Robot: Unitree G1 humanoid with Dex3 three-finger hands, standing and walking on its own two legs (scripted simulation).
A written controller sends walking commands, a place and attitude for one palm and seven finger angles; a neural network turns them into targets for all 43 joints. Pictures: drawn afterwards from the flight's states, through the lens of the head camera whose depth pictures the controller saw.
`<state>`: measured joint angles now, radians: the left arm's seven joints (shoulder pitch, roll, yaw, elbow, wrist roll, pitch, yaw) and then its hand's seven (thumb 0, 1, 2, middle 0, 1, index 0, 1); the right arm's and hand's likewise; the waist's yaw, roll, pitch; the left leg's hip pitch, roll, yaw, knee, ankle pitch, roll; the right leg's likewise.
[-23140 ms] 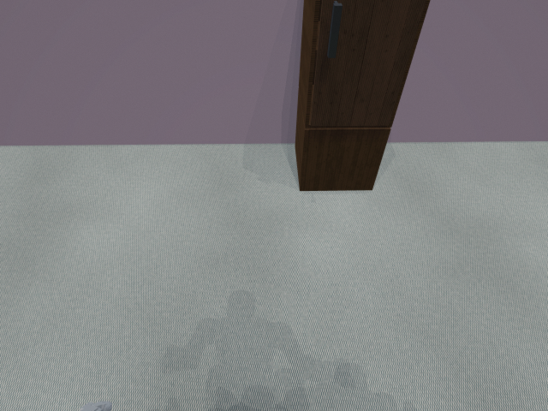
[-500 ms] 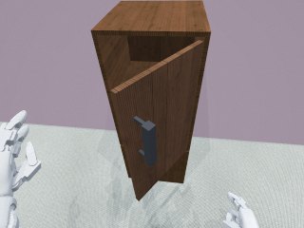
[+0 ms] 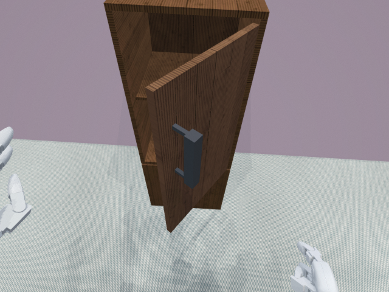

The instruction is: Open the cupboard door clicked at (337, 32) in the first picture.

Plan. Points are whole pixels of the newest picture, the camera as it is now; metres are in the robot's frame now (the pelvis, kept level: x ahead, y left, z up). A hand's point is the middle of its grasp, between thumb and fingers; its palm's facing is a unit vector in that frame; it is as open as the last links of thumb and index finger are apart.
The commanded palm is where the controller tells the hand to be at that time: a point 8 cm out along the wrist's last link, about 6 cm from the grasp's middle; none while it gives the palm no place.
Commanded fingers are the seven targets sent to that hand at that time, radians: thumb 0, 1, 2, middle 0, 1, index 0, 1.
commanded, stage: step back with the hand held close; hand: left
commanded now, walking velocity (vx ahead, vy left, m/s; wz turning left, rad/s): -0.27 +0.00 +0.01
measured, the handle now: (185, 156) +0.38 +0.05 +0.06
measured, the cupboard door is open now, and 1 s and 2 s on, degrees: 54 54 54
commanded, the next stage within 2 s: stop stepping back and stand still in 0.70 s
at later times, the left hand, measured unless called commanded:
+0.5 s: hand out of the picture +0.13 +0.26 +0.16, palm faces +0.43 -0.79 -0.43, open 7.4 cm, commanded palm +0.06 +0.31 +0.18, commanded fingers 0.00 0.90 0.90 -0.20 -0.30 -0.20 -0.30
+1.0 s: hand out of the picture +0.02 +0.23 +0.17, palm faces +0.31 -0.81 -0.50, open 7.4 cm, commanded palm -0.04 +0.28 +0.18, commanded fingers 0.00 0.90 0.90 -0.20 -0.30 -0.20 -0.30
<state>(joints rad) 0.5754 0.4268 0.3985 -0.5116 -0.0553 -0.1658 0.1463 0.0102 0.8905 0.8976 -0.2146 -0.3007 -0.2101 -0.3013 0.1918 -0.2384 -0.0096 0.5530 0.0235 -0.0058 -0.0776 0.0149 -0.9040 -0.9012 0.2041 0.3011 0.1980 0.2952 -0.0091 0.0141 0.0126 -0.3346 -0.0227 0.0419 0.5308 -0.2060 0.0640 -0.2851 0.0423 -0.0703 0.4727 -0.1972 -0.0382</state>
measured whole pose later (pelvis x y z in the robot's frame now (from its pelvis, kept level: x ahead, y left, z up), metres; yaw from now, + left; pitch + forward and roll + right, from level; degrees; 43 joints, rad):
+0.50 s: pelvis -0.06 +0.00 -0.01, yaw +3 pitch +0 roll -2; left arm 0.54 0.41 0.41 -0.56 -0.03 -0.23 0.15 0.01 0.89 0.90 -0.22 -0.30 -0.21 -0.30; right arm 0.18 -0.21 -0.01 0.60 0.00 -0.06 -0.05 0.01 -0.90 -0.90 0.21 0.30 0.20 0.30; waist -0.01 -0.02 0.02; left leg -0.49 -0.03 -0.01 0.77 -0.34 0.01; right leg -0.36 0.06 0.01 0.57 -0.22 -0.02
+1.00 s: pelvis -0.19 -0.01 -0.01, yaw -2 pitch +4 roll -1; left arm 0.63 0.48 0.45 -0.61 -0.09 -0.21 0.13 0.01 0.89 0.90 -0.21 -0.30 -0.21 -0.30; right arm 0.17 -0.17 0.04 0.62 -0.02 -0.11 -0.03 0.01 -0.90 -0.90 0.21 0.30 0.20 0.30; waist 0.00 -0.02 -0.01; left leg -0.57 0.03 0.00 0.65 -0.20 -0.02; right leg -0.10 0.04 -0.03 0.43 -0.38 -0.04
